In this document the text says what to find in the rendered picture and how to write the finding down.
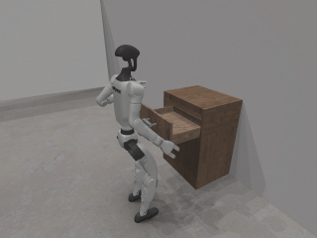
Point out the handle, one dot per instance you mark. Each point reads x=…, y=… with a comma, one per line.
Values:
x=148, y=123

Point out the robot left hand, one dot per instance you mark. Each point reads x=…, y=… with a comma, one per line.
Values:
x=141, y=82

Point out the drawer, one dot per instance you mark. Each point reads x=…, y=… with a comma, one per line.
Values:
x=173, y=123

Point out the left robot foot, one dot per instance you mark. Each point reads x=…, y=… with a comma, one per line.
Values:
x=133, y=197

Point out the right robot forearm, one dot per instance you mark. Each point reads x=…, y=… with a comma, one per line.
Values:
x=147, y=133

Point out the robot right hand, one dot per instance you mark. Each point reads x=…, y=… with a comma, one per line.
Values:
x=167, y=148

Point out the robot left upper arm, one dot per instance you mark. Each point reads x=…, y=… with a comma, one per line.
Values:
x=106, y=92

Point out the left robot forearm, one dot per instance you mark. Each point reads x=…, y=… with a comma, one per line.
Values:
x=110, y=99

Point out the cabinet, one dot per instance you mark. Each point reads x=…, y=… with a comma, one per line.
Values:
x=208, y=157

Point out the robot right upper arm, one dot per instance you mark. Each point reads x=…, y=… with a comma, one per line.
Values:
x=136, y=93

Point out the robot left shin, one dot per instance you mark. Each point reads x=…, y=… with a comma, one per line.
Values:
x=138, y=180

